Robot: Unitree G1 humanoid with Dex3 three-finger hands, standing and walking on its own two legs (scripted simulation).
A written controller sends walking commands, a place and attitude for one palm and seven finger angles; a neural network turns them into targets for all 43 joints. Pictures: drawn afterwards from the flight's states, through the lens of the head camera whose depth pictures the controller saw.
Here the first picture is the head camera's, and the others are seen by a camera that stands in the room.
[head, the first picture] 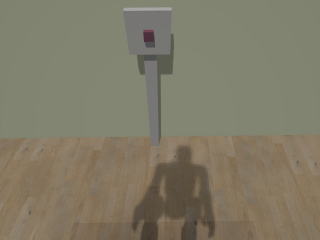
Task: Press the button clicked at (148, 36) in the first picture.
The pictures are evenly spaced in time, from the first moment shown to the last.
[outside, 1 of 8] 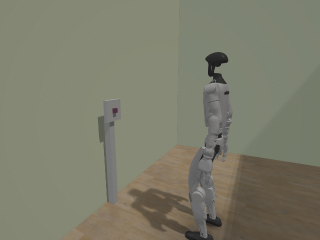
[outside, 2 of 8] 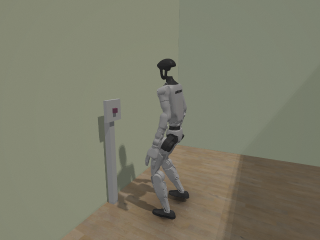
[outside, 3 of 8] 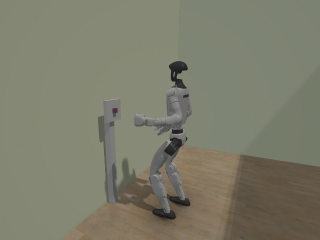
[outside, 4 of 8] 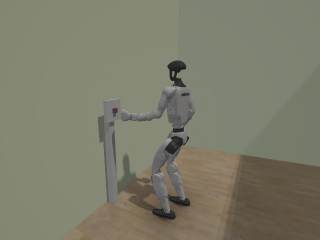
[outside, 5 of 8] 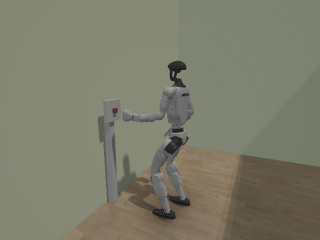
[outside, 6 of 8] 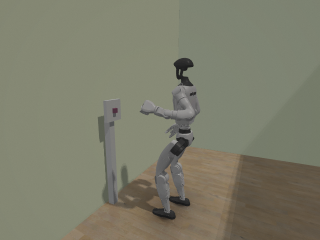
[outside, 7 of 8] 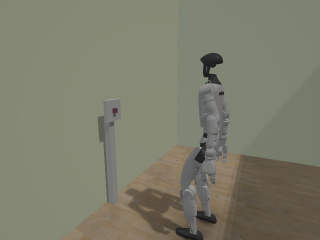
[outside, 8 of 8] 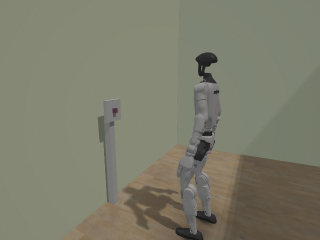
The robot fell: no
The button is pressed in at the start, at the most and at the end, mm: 0 9 0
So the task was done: no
